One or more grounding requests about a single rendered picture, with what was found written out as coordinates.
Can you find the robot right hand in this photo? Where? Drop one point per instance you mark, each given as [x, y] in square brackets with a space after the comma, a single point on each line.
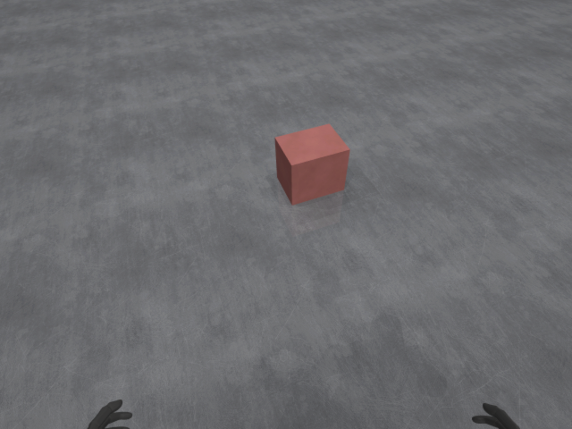
[498, 418]

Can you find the robot left hand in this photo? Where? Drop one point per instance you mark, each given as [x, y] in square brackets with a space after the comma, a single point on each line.
[106, 416]

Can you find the carton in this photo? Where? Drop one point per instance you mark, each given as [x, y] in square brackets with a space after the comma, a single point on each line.
[311, 163]

